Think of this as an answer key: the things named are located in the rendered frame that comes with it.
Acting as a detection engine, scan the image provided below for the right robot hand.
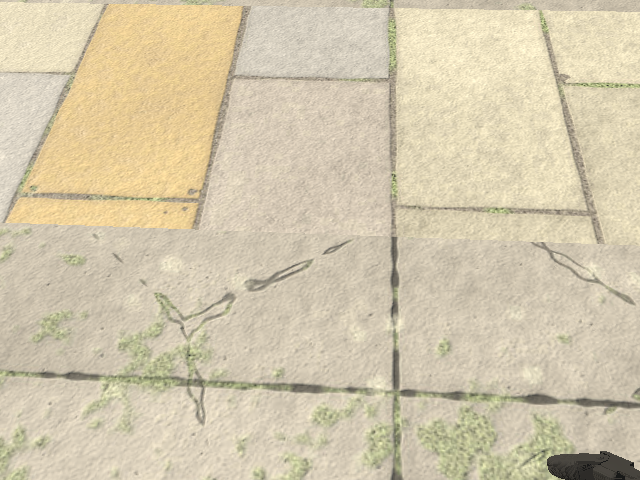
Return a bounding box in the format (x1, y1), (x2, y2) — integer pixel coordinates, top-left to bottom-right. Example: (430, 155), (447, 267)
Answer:
(547, 451), (640, 480)

